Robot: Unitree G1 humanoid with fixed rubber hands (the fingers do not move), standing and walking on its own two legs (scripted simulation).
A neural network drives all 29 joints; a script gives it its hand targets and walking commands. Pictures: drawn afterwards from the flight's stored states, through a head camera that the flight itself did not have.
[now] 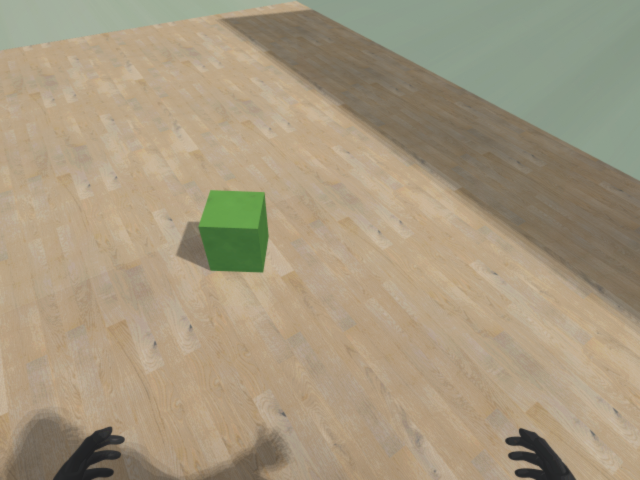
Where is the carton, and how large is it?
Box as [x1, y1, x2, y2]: [198, 190, 268, 272]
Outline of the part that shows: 210,190 198,226 210,269 262,272 268,236 264,192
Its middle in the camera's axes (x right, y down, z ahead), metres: -0.32 -0.02 +1.51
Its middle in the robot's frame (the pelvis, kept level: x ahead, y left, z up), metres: +1.11 +0.30 -0.63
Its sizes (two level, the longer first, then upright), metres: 0.210 0.200 0.250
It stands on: the floor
